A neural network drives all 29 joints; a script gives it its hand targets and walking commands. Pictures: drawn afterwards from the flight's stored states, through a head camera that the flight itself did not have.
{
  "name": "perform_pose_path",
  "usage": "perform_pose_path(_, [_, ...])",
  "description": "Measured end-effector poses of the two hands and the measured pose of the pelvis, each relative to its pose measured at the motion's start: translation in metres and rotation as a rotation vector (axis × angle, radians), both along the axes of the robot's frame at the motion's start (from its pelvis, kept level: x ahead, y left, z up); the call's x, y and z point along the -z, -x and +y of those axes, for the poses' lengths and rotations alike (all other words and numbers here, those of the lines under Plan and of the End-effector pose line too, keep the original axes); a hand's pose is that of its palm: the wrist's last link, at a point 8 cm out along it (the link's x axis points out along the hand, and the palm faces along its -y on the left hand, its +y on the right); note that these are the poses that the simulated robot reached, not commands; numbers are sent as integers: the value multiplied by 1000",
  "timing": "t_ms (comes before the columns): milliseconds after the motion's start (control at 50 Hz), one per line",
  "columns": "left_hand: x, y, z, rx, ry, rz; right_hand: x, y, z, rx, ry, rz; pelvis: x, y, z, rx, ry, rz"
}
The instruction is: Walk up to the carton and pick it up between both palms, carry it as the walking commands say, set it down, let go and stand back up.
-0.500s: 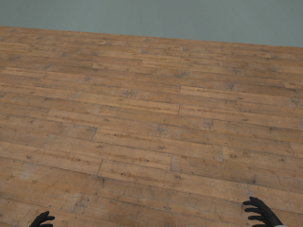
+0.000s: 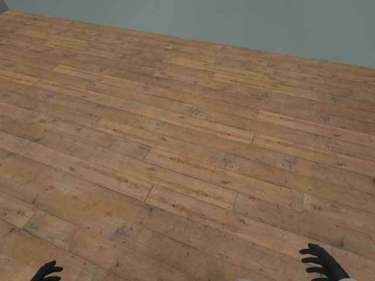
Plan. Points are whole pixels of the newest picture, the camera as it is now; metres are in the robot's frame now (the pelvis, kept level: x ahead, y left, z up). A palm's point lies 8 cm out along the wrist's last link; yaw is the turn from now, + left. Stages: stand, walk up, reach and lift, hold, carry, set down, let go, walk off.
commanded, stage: walk up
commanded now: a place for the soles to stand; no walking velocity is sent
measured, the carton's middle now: out of the picture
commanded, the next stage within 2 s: none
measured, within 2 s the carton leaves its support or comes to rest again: neither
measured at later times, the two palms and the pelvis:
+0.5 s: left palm out of the picture +0.03 +0.37 -0.05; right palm (306, 263) +0.18 -0.24 -0.10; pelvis -0.02 +0.01 +0.00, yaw +12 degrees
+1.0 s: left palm out of the picture -0.07 +0.39 -0.05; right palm (267, 245) +0.21 -0.16 -0.09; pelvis -0.03 +0.03 +0.00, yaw +25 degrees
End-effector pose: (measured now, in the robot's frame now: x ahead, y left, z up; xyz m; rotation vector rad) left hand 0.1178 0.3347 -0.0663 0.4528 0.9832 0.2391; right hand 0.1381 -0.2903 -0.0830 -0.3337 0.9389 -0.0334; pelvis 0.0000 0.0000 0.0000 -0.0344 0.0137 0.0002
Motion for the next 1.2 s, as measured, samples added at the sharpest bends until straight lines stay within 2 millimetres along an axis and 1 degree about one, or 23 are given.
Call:
perform_pose_path(100, [2,6,-3,-5,8,12,-5,3,-4,-5,13,11,-3,4,-3,-4,-12,12])
perform_pose_path(160, [1,11,-8,-10,-1,14,0,4,-10,-9,4,14,-1,6,-10,-8,-28,14])
perform_pose_path(220, [-4,20,-12,-29,-15,9,5,-1,-11,-24,-14,9,0,8,-16,-24,-36,15])
perform_pose_path(320, [-18,39,-4,-76,-48,-2,11,-11,0,-81,-52,14,-2,11,-16,-76,-35,20])
perform_pose_path(400, [-22,58,10,-122,-65,-5,16,-21,17,-139,-72,25,-1,14,-10,-128,-23,26])
perform_pose_path(480, [-19,84,29,-181,-65,0,15,-34,40,-204,-62,30,0,17,1,-192,-5,37])
perform_pose_path(540, [-10,97,43,-214,-54,-1,13,-41,55,-236,-42,23,4,20,13,-222,2,33])
perform_pose_path(640, [-6,105,45,-231,-28,12,2,-42,58,-245,-12,27,-1,22,17,-233,-7,43])
perform_pose_path(720, [-4,111,40,-246,-30,13,4,-45,55,-259,-11,28,1,22,13,-247,-32,49])
perform_pose_path(760, [-5,117,35,-260,-31,12,7,-50,56,-273,-19,23,1,23,10,-260,-37,50])
perform_pose_path(840, [-12,140,33,-322,-33,2,8,-62,73,-333,-37,24,-2,25,12,-322,-34,59])
perform_pose_path(920, [-17,166,41,-381,-45,-1,11,-70,98,-403,-60,31,-3,29,19,-384,-28,56])
perform_pose_path(1000, [-15,189,56,-432,-48,-8,11,-76,125,-460,-63,25,0,34,33,-438,-4,57])
perform_pose_path(1060, [-7,201,73,-452,-50,-20,13,-79,144,-483,-49,3,8,39,47,-459,4,39])
perform_pose_path(1120, [-5,208,78,-473,-36,-29,5,-80,152,-504,-29,0,5,43,52,-481,-13,40])
perform_pose_path(1200, [-3,219,75,-497,-28,-25,1,-83,156,-522,-20,-4,4,45,52,-499,-34,44])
